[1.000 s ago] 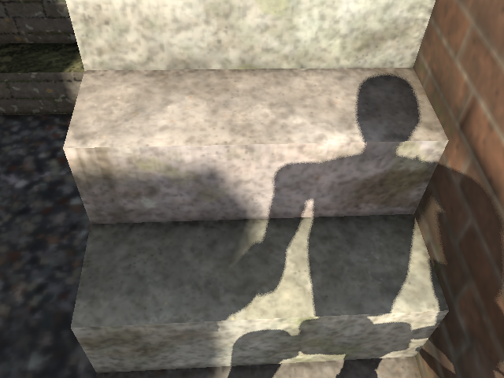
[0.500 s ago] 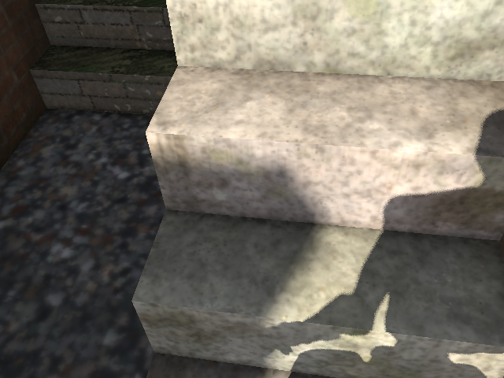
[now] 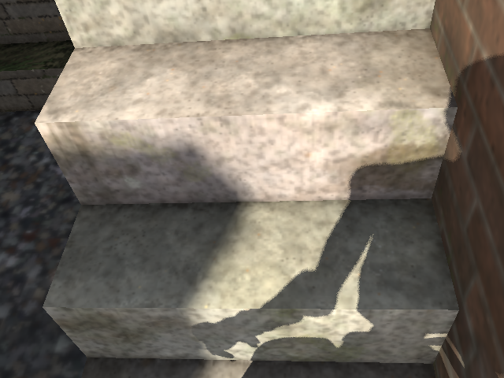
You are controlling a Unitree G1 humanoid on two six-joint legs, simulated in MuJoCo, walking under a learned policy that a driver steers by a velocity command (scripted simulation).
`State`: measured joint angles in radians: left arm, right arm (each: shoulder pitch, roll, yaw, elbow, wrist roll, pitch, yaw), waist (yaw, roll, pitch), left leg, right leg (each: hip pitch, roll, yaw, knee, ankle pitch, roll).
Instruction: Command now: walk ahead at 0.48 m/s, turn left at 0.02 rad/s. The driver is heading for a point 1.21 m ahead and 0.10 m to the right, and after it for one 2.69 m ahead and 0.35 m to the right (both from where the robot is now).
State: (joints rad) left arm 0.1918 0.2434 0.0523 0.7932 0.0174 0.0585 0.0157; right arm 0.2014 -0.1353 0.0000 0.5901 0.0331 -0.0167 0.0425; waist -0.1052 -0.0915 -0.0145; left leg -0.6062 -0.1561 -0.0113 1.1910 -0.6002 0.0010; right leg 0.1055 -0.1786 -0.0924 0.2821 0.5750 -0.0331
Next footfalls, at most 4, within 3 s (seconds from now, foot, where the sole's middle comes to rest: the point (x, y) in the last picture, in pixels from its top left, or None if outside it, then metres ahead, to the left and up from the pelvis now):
none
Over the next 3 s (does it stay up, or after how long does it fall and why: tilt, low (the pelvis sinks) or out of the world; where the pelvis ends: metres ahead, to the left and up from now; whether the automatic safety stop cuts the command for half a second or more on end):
falls after 0.76 s (tilt)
